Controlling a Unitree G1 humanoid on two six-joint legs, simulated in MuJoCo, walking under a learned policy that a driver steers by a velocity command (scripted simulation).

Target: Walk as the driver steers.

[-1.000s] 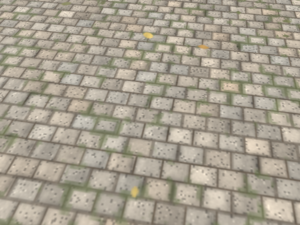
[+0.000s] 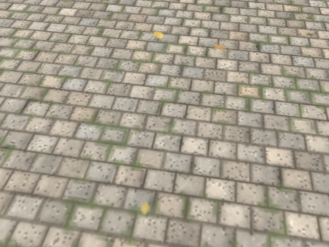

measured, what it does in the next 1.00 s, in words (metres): walks ahead: right foot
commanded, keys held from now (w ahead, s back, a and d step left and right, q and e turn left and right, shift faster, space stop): no key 0.22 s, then w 0.78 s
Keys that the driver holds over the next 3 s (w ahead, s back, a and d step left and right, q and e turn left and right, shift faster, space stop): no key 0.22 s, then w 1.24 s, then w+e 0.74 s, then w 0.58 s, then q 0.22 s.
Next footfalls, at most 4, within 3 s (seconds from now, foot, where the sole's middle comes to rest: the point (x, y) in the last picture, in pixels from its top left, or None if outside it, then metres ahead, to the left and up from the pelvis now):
0.88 right None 0.41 -0.10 -0.77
1.44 left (139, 199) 0.71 0.15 -0.77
2.02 right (193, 147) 0.99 -0.10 -0.77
2.50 left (174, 98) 1.34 -0.02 -0.77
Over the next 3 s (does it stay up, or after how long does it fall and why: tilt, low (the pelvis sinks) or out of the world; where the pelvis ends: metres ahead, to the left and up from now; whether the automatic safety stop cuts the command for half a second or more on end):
stays up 1.36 -0.16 -0.01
